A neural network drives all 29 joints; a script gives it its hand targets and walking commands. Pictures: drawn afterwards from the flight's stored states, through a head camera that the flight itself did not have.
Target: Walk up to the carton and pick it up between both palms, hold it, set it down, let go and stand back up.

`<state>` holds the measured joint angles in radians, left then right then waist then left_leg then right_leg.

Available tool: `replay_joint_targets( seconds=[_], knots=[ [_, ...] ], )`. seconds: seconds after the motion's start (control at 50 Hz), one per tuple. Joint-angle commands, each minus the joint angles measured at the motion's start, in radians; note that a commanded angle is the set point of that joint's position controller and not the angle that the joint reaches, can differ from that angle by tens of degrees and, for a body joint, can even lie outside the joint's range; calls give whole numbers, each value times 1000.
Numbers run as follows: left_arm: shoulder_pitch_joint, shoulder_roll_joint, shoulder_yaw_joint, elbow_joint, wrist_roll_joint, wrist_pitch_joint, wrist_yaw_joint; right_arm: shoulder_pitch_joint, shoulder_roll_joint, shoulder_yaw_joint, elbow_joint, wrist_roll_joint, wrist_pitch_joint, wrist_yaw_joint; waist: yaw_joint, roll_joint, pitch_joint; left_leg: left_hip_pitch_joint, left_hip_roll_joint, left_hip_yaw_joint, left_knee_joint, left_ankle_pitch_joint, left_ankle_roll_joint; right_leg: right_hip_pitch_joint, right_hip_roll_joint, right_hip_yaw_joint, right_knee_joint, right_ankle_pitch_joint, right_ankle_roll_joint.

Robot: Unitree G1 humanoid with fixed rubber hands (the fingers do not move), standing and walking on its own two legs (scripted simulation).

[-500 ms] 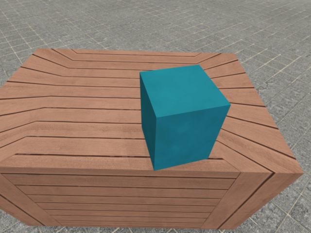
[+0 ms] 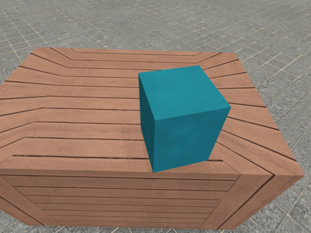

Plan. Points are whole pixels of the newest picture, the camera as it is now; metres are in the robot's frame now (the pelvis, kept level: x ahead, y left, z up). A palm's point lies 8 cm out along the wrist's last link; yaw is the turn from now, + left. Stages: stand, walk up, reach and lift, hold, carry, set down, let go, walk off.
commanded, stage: stand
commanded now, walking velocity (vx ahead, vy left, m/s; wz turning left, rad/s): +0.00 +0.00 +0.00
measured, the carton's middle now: (175, 119) +0.44 -0.06 +0.04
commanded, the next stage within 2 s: none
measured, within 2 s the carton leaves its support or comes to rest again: neither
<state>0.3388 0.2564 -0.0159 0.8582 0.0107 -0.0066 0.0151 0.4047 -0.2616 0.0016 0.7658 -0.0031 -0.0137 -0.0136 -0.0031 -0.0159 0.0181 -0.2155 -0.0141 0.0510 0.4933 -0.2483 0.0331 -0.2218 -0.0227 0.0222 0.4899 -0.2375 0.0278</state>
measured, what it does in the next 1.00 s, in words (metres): stands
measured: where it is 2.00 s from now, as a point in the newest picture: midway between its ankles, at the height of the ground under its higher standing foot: outside the picture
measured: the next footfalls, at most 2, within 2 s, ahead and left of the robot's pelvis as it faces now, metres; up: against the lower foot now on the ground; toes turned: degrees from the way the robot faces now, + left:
none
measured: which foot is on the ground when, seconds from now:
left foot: down 0.00-1.00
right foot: down 0.00-1.00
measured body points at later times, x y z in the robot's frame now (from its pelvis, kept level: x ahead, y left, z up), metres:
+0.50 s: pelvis +0.00 +0.00 +0.00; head +0.00 +0.00 +0.45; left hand +0.04 +0.25 -0.14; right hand +0.03 -0.27 -0.13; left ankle +0.01 +0.10 -0.74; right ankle +0.02 -0.14 -0.74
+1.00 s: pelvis +0.01 -0.01 +0.00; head +0.01 -0.01 +0.45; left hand +0.03 +0.24 -0.14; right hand +0.04 -0.27 -0.13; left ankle +0.01 +0.10 -0.74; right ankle +0.02 -0.14 -0.74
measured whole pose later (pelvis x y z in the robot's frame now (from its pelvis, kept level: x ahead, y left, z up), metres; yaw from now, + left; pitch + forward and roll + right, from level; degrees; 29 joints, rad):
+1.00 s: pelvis +0.01 -0.01 +0.00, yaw +0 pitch -1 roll +0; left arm 0.33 0.24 -0.02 0.95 0.00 0.00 0.03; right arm 0.37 -0.24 0.00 0.88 0.00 -0.01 -0.03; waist 0.00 -0.01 0.02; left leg -0.19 -0.01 0.04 0.45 -0.24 0.02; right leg -0.20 -0.01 0.01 0.46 -0.24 0.01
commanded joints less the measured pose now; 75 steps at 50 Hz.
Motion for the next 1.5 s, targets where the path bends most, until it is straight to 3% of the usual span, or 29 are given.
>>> replay_joint_targets(
  seconds=[0.0, 0.12, 0.16, 0.22, 0.34, 0.4, 0.52, 0.58, 0.66, 0.68, 0.84, 0.92, 0.96, 1.06, 1.1, 1.2, 1.3, 1.4, 1.48],
  knots=[
    [32, 119, 28, -43, -1, -13, 6, 42, -131, -34, -44, -1, -16, -7, 3, 18, 51, -37, 120, -136, -128, 32, 6, -11, -64, 75, -85, 34, -36],
    [35, 118, 30, -34, -2, -11, 7, 44, -134, -36, -31, -1, -12, -9, -2, 7, 44, -33, 121, -134, -134, -8, 4, -19, -59, 72, -95, 32, -36],
    [33, 114, 30, -26, -2, -11, 6, 46, -125, -34, -27, -1, -12, -10, 1, -8, 60, -27, 118, -127, -133, 21, 1, -36, -65, 73, -94, 48, -34],
    [36, 120, 31, -21, 0, -11, 9, 45, -120, -31, -17, 0, -12, -11, -2, 26, 69, -30, 116, -125, -130, 30, 5, -21, -70, 85, -100, 48, -35],
    [28, 119, 28, -8, -7, -12, 10, 46, -124, -30, -3, 2, -16, -13, -1, -7, 41, 0, 116, -127, -122, 99, 2, -6, -71, 75, -98, 88, -34],
    [32, 110, 26, 0, -3, -8, 9, 25, -125, -34, 4, 3, -14, -14, 8, 41, 36, -9, 116, -132, -146, 30, -2, -3, -67, 71, -99, 42, -33],
    [34, 107, 29, 21, -2, -4, 10, 38, -122, -32, 25, 0, -8, -16, 7, 9, 91, -58, 115, -143, -179, -87, -2, -21, -60, 63, -110, -11, -31],
    [36, 117, 28, 24, -5, -11, 11, 39, -111, -29, 27, -2, -11, -14, -2, 7, 53, -14, 110, -127, -147, 5, 1, -26, -71, 74, -117, 19, -39],
    [35, 111, 25, 28, -7, -11, 11, 41, -116, -29, 38, 0, -13, -14, -1, -13, 45, 0, 114, -123, -142, 17, -5, -36, -69, 70, -119, 30, -34],
    [36, 107, 26, 32, -7, -9, 11, 33, -113, -31, 45, -1, -10, -15, 3, 11, 60, -14, 114, -127, -143, 7, -3, -32, -66, 73, -121, 30, -34],
    [44, 117, 29, 49, -6, -10, 16, 32, -106, -33, 70, 1, -10, -17, 3, 25, 40, 1, 121, -125, -141, 64, -3, -8, -70, 68, -115, 74, -35],
    [37, 107, 26, 53, -10, -10, 17, 34, -99, -29, 81, 3, -9, -20, -3, -26, 38, 19, 118, -119, -135, 71, -4, -13, -68, 68, -123, 73, -39],
    [41, 101, 26, 57, -7, -8, 16, 31, -101, -29, 89, 3, -7, -21, 1, 21, 83, -10, 117, -112, -145, 54, -4, -16, -73, 70, -127, 62, -35],
    [38, 105, 30, 66, -9, -12, 19, 28, -94, -22, 101, 0, -11, -23, 2, 20, 31, 31, 117, -118, -136, 110, -10, 10, -73, 65, -124, 100, -40],
    [31, 103, 30, 64, -9, -9, 20, 16, -92, -24, 101, 3, -10, -23, 5, -6, 51, 20, 118, -123, -145, 111, -8, 2, -70, 58, -125, 103, -31],
    [31, 93, 29, 79, -7, -8, 21, 22, -96, -27, 118, 3, -11, -25, -1, 13, 39, 20, 118, -123, -157, 70, -9, 20, -74, 67, -126, 81, -38],
    [31, 92, 28, 89, -9, -10, 23, 23, -86, -22, 136, 5, -12, -26, -2, 26, 36, 29, 118, -116, -140, 127, -8, 31, -79, 61, -133, 107, -38],
    [27, 90, 27, 96, -8, -7, 26, 26, -79, -23, 148, 6, -9, -27, -1, -12, 40, 35, 117, -122, -144, 115, -4, 24, -79, 57, -136, 96, -40],
    [35, 88, 28, 108, -9, -6, 25, 17, -74, -22, 157, 6, -7, -27, 6, 29, 69, 12, 113, -123, -166, 64, -12, 8, -73, 60, -145, 60, -37]
  ],
)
